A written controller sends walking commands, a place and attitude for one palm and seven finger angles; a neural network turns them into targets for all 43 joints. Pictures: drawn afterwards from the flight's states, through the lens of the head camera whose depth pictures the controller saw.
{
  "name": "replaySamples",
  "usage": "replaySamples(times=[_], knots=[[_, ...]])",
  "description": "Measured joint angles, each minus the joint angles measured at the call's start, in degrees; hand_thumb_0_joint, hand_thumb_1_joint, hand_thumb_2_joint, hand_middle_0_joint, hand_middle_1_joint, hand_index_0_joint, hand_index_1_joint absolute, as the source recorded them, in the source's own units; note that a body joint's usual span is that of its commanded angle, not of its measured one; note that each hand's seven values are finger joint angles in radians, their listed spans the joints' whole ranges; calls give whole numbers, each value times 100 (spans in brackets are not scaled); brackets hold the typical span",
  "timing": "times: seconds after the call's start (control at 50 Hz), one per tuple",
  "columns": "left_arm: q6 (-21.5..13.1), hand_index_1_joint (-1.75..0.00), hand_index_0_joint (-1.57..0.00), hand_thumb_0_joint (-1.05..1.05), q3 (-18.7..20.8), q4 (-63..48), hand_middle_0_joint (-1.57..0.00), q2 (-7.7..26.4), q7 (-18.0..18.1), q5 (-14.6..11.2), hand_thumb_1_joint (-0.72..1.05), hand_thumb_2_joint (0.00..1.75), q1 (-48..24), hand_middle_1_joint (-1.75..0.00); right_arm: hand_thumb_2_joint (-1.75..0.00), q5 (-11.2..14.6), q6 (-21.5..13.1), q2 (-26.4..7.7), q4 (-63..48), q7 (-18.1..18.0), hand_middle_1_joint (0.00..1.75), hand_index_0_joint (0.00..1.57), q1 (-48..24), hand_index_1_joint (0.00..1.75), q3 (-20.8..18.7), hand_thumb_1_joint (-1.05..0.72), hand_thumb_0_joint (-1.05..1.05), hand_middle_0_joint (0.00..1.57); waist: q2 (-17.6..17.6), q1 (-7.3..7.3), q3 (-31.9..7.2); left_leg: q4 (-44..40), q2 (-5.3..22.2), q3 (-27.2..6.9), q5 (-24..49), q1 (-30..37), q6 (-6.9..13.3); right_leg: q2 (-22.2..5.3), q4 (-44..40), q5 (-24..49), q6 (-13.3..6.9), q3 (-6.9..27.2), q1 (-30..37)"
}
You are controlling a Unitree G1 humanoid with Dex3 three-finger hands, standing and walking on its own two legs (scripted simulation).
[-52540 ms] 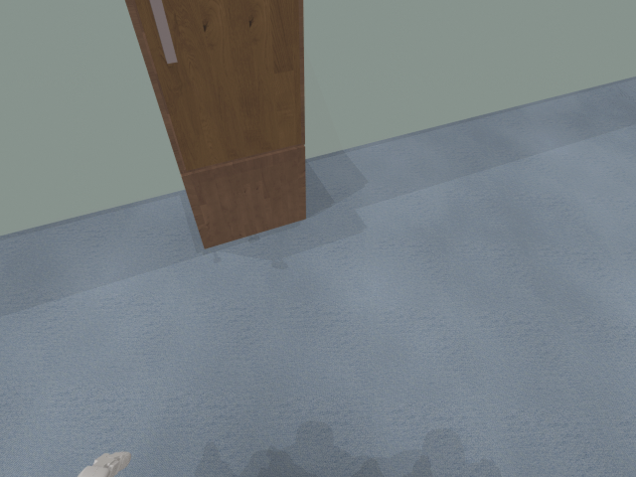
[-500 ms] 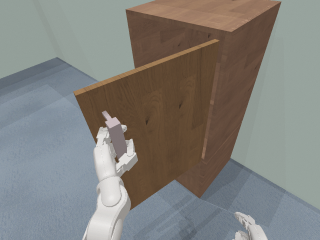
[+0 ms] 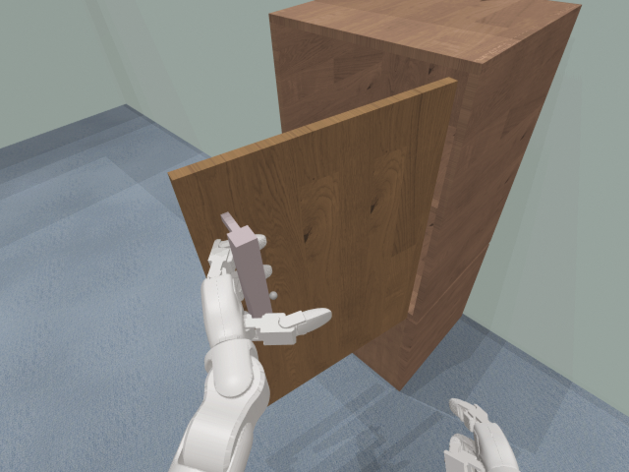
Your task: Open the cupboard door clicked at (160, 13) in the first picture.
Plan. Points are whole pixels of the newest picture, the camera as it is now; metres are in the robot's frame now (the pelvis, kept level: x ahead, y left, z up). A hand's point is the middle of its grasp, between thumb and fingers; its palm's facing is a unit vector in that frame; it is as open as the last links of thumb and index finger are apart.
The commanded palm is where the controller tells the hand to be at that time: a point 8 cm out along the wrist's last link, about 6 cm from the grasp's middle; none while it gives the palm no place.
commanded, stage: open thumb and fingers to let go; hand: left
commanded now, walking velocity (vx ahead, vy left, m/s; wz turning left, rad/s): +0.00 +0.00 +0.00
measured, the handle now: (245, 269) +0.33 +0.12 +0.12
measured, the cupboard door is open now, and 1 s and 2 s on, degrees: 77 78 77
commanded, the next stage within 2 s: slide the hand sideways off the handle in 0.30 s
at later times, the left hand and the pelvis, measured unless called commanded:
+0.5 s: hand (261, 302) +0.29 +0.09 +0.11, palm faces +0.16 -0.99 -0.05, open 15.1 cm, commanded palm +0.25 +0.12 +0.12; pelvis -0.02 +0.02 +0.00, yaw +0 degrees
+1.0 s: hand (256, 323) +0.25 +0.09 +0.12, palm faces -0.14 -0.99 +0.00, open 16.1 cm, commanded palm +0.22 +0.16 +0.12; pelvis -0.03 +0.03 +0.00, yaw -2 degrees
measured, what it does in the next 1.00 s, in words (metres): stands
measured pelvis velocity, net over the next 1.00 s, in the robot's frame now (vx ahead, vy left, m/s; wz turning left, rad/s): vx -0.03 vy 0.03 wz -0.04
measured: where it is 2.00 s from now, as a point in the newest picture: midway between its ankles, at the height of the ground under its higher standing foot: outside the picture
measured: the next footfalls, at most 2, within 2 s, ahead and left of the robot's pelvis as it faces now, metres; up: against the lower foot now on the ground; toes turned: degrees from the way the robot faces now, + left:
none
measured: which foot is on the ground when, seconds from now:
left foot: down 0.00-1.00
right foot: down 0.00-1.00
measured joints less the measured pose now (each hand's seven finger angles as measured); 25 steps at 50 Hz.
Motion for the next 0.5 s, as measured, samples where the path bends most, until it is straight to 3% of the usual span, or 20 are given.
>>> replaySamples(times=[0.22,0.42,0.46,0.5], knots=[[102,-86,-26,-1,-113,128,-26,9,135,17,-48,31,-201,-86,-90,7,104,41,72,-1,30,20,24,30,38,-91,1,20,-27,-47,54,101,0,29,-18,-21,74,-4,-1,47,69,25,20],[90,-68,-40,-1,-160,512,-39,5,257,35,-50,30,-688,-69,-90,10,103,27,206,17,30,20,-54,30,27,-91,1,20,-30,-6,138,213,-44,-1,39,-197,141,-49,79,102,131,-20,-122],[-8,-65,-38,-1,-100,560,-39,121,-111,132,-50,30,-696,-66,-90,28,113,41,175,28,30,20,-37,30,52,-91,1,20,-83,-9,156,175,-84,7,82,-205,159,-92,116,108,145,-18,-161],[-226,-60,-32,-1,-63,625,-37,432,-825,80,-50,30,-679,-60,-90,87,110,39,74,-10,30,20,57,30,72,-91,1,20,-113,32,155,134,-112,23,129,-211,175,-124,147,116,153,-6,-199]])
